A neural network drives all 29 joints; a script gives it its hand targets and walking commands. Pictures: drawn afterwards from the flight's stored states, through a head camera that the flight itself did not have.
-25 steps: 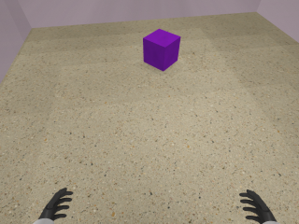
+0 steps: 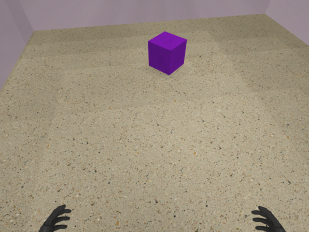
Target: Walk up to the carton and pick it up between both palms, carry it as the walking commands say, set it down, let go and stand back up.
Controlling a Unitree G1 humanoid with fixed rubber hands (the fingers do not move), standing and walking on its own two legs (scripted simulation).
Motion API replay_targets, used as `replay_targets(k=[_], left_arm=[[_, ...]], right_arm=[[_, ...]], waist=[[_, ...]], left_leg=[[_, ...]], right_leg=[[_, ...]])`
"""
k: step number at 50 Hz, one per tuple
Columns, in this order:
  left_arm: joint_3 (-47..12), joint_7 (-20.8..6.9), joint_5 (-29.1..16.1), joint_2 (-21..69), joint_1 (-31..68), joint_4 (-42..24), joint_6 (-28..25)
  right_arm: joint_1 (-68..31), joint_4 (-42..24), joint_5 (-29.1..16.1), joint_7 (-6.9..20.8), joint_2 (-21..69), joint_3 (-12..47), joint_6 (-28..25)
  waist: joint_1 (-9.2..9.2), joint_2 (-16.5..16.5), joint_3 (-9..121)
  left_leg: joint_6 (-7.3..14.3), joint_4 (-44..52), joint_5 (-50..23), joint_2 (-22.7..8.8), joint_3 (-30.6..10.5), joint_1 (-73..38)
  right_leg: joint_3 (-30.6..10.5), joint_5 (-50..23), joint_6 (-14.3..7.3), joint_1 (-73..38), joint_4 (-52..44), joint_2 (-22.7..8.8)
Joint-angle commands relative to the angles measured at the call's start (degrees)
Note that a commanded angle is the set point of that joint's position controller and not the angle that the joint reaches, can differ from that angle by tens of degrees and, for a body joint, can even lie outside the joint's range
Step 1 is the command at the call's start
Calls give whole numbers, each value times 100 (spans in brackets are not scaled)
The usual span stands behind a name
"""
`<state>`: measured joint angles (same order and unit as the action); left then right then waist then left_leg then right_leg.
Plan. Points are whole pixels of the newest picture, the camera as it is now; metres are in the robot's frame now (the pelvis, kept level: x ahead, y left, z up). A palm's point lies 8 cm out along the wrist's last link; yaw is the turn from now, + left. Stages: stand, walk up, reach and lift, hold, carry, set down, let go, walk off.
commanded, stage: stand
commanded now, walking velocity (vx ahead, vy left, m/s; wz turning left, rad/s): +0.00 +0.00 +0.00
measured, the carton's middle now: (166, 53) +1.90 -0.09 -0.63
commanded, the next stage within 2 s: walk up in 1.06 s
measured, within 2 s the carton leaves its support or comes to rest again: neither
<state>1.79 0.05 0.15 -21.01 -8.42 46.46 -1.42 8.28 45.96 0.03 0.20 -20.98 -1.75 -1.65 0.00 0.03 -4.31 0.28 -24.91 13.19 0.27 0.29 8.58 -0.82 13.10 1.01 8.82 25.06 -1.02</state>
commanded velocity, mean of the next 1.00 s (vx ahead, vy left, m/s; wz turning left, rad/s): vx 0.00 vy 0.00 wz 0.00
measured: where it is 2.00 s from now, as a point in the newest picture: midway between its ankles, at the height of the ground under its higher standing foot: (155, 230)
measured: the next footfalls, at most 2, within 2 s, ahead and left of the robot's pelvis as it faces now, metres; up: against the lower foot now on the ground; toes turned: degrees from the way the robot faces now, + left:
left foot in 1.88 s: +0.41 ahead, +0.15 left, +0.00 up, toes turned +7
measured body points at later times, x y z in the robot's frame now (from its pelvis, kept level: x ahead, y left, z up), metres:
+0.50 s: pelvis +0.00 +0.00 +0.00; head +0.01 +0.00 +0.45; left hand +0.12 +0.31 -0.10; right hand +0.11 -0.31 -0.11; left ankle +0.01 +0.12 -0.74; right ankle +0.01 -0.13 -0.74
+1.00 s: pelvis +0.00 +0.00 +0.01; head +0.01 +0.00 +0.46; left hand +0.10 +0.31 -0.11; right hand +0.10 -0.31 -0.11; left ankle +0.01 +0.12 -0.74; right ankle +0.01 -0.13 -0.74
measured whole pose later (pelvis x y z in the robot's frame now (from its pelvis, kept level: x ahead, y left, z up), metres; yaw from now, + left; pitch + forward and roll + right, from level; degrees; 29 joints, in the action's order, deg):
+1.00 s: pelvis +0.00 +0.00 +0.01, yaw +0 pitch -3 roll +0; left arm 1.7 1.1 -0.1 -21.0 -7.9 56.3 -1.5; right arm 8.2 56.1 -0.2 -0.7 -20.9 -1.9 -1.6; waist 0.1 0.0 -3.9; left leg 0.0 -19.1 10.1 0.2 0.1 6.2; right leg -0.6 10.2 0.9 6.5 19.5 -1.0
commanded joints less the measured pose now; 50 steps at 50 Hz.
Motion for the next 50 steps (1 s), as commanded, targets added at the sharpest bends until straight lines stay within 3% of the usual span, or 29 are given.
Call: replay_targets(k=[1, 26, 50], left_arm=[[211, 37, -5, -941, 212, -214, -82], [174, 99, -27, -957, 229, 482, -81], [173, 134, -31, -963, 158, 743, -71]], right_arm=[[-205, -242, -8, -30, -969, -217, -85], [-188, 488, -20, -85, -987, -200, -70], [-116, 760, -27, -118, -974, -198, -60]], waist=[[4, 3, 431], [8, -6, 380], [4, 5, 349]], left_leg=[[135, 522, -704, -685, -603, -56], [90, 833, -739, -736, -605, -186], [74, 932, -791, -762, -593, -233]], right_leg=[[-459, -664, -236, -65, -446, -552], [-465, -706, -204, -192, -760, -615], [-456, -747, -190, -217, -876, -634]])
